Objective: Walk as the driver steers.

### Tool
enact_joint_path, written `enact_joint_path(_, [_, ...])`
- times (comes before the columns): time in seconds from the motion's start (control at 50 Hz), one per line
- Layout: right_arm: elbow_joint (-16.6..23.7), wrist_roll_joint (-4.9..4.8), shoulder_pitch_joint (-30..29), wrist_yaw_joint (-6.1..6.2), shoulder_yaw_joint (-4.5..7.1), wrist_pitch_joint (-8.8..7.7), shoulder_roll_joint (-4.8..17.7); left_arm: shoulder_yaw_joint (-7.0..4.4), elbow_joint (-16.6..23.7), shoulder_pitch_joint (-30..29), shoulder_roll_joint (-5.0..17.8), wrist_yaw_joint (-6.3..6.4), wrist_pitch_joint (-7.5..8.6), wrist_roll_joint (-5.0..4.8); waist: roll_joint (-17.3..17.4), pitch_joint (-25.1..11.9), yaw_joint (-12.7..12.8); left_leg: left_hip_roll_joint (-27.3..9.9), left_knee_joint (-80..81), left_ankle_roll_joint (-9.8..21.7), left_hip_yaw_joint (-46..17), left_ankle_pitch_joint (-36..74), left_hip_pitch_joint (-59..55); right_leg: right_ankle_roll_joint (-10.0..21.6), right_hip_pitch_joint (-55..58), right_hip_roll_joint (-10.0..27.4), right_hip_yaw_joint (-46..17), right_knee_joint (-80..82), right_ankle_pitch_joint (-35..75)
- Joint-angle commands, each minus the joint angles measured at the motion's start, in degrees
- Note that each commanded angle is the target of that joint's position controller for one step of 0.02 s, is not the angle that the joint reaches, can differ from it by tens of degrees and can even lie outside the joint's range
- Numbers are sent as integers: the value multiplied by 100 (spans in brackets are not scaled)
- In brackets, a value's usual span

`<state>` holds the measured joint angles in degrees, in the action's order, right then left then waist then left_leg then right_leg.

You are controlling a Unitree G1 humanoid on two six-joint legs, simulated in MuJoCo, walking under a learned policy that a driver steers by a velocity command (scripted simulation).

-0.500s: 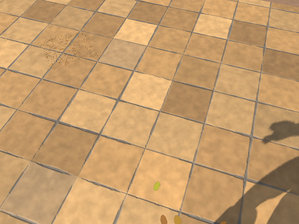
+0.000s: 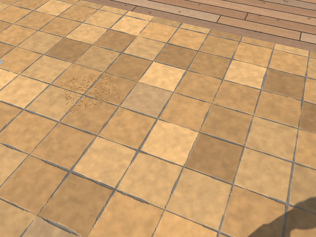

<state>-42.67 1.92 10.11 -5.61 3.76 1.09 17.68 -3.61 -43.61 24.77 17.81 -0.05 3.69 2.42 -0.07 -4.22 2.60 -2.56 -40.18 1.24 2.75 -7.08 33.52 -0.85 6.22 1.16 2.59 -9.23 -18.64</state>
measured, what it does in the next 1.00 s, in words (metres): walks ahead, turning left: left foot, then right foot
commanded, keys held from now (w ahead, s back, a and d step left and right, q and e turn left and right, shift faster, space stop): w+q+shift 1.00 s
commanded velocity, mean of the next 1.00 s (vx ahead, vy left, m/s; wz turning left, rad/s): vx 0.96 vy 0.00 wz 0.87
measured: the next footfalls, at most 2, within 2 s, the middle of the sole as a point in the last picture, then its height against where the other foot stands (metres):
left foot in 0.06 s outside the picture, level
right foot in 0.52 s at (151, 212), level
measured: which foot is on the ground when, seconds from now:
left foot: up 0.00-0.04, down 0.06-0.50, up 0.52-0.96, down 0.98-1.00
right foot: down 0.00-0.10, up 0.12-0.50, down 0.52-0.98, up 1.00-1.00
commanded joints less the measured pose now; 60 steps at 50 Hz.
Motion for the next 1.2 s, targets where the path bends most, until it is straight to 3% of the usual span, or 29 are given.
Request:
enact_joint_path(0.02, [682,-8,-831,19,60,-110,501,-240,208,-343,932,49,76,82,-699,1153,-83,-40,269,532,230,-760,142,760,-439,1641,-152,420,348])
enact_joint_path(0.06, [288,-7,581,158,146,-177,598,-229,159,-494,1025,44,26,39,-459,385,-785,652,507,874,675,-1081,-1857,648,-816,1317,679,-1846,4117])
enact_joint_path(0.08, [-202,10,2170,252,302,-253,983,-146,268,-509,894,78,7,82,261,-516,-1406,584,647,1056,-46,-1775,-3884,537,-2010,971,842,-4096,4152])
enact_joint_path(0.1, [-250,-6,2422,315,488,-286,1909,71,711,-488,190,-35,108,22,2350,-656,-1097,-933,2111,1674,-3538,-4382,-5015,190,-4393,-99,579,-6004,500])
enact_joint_path(0.12, [-73,-150,1909,290,393,-308,1602,72,780,-1139,346,-39,208,134,1718,-422,-1038,-1171,3069,1670,-5300,-4355,-4911,209,-5438,-411,-600,-6783,-479])
enact_joint_path(0.16, [-70,-106,1694,363,365,-308,1360,61,796,-1444,618,-109,347,101,149,100,-811,-1048,2589,1540,-3941,-2557,-4312,309,-5599,250,-760,-6736,247])
enact_joint_path(0.18, [-55,-136,1460,404,308,-313,1182,84,760,-1422,550,-107,330,142,-154,375,-582,-799,2688,1377,-3355,-2114,-3578,265,-5207,441,-717,-6266,418])
enact_joint_path(0.24, [4,-191,1226,452,172,-422,821,170,782,-1413,415,-168,24,224,288,713,-266,-250,3020,1460,-2655,-1650,-2506,-48,-4684,533,-554,-5622,424])
enact_joint_path(0.34, [-94,-195,1618,482,238,-518,920,325,1279,-2897,237,-260,-24,60,243,1180,-617,81,3301,1422,-2326,251,-2116,-327,-4566,201,-136,-3522,1606])
enact_joint_path(0.42, [-239,-275,1758,546,291,-558,1052,337,1478,-3301,318,-236,29,-47,421,883,-746,-166,3076,1172,-2486,2258,-2699,-115,-3687,-60,-195,-2421,2372])
enact_joint_path(0.48, [-203,-230,1377,572,375,-573,1437,106,1052,-1755,864,-37,41,-98,376,-190,56,-51,1357,718,-2378,4504,-2794,98,-1280,-453,-232,-2321,1436])
enact_joint_path(0.5, [-161,-167,1047,536,392,-593,1534,-26,750,-492,1089,102,28,-139,361,-710,805,125,-71,617,-2303,4322,-2261,148,54,-222,-245,-2380,1043])
enact_joint_path(0.52, [-57,-108,965,530,238,-665,935,-186,562,720,1454,256,46,7,-180,-1409,1208,478,-2019,591,-1972,2585,-1435,274,1348,843,-1353,-2381,-987])
enact_joint_path(0.54, [218,-378,1687,522,-16,-626,-57,-235,577,416,1805,226,69,265,-2102,-1986,362,1125,-3722,502,-1422,-2279,193,698,2207,2529,-4444,-1156,-3087])
enact_joint_path(0.56, [229,-280,1410,542,-45,-551,443,-239,680,-271,1436,171,30,135,-1838,-1561,256,731,-4085,621,-1165,-1687,656,778,1438,2389,-5417,-410,-3740])
enact_joint_path(0.58, [163,-165,987,512,29,-471,728,-127,733,-835,913,155,20,89,-1110,-678,164,382,-3900,606,-1004,-1075,739,764,586,2131,-4310,-477,-3171])
enact_joint_path(0.62, [155,-29,557,358,28,-341,675,-28,485,-830,510,132,34,110,-254,91,72,1,-3575,525,-852,-799,553,686,-493,1712,-2666,-480,-1152])
enact_joint_path(0.68, [450,12,150,192,-109,-123,229,60,4,-469,210,41,211,-61,-451,643,-141,-358,-3406,452,-767,-716,797,528,-1047,1521,-1347,-166,76])
enact_joint_path(0.78, [1041,-60,-798,50,-257,-48,155,49,-161,-644,395,-39,408,-61,-528,1112,-422,-409,-2319,416,-325,515,944,336,-1537,1252,521,235,2159])
enact_joint_path(0.84, [1123,-25,-1501,-53,-308,-93,232,4,-376,-288,553,-2,417,-57,-13,1431,-246,-60,-928,645,532,869,484,159,-1192,959,1287,418,3558])
enact_joint_path(0.9, [951,-32,-1114,-8,-274,-136,351,-85,-375,-14,1062,134,302,-72,-429,928,-585,576,-413,948,1014,429,-455,17,-320,1190,1464,-816,7857])
enact_joint_path(0.94, [418,-60,609,144,-53,-178,787,-166,-224,-408,1301,187,63,-47,-656,5,-1505,885,-348,1193,779,-25,-2336,160,-516,1392,1276,-2904,8349])
enact_joint_path(0.96, [-45,-69,1955,270,137,-210,1058,-164,-94,-661,1266,153,-22,-16,-449,-535,-1990,934,59,1390,325,-171,-3991,248,-1393,1340,1159,-4793,7338])
enact_joint_path(0.98, [-127,-235,1808,437,345,-128,1364,-117,-1,-796,908,32,-16,-7,700,-286,-1653,486,490,1542,-662,-579,-4818,89,-2967,216,1118,-7007,1553])
enact_joint_path(1.0, [208,20,1120,436,444,-5,2093,8,647,-286,541,11,96,-55,1512,-827,-711,-924,1137,2637,-3862,-326,-6102,-220,-5208,-381,386,-8900,-1037])
enact_joint_path(1.02, [340,-16,1433,484,477,16,1928,38,838,-841,766,31,248,-60,359,-1292,-1110,-1179,2080,2806,-4838,-1288,-6131,-142,-5663,-160,-662,-8773,-609])
enact_joint_path(1.06, [63,-71,1189,576,359,-138,1355,117,845,-1196,670,42,327,-28,-533,306,-544,-899,2668,2299,-4207,-994,-4159,-94,-5380,369,-736,-7314,-239])
enact_joint_path(1.12, [87,-131,811,621,177,-415,958,169,717,-1015,538,27,-16,217,-580,675,19,-204,2696,2079,-3048,9,-2322,-334,-4301,653,-714,-6208,-584])
enact_joint_path(1.2, [67,-136,877,533,208,-565,976,337,1292,-2363,143,-105,-94,66,-186,1077,-263,382,3052,1757,-2486,243,-1022,-446,-3556,573,-352,-4026,1078])
Velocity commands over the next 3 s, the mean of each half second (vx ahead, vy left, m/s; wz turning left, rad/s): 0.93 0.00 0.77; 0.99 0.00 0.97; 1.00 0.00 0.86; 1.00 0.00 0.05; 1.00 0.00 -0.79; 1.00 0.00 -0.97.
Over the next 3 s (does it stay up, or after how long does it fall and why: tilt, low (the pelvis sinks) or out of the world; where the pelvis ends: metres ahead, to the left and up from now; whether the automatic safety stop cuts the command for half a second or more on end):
stays up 1.53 2.03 -0.02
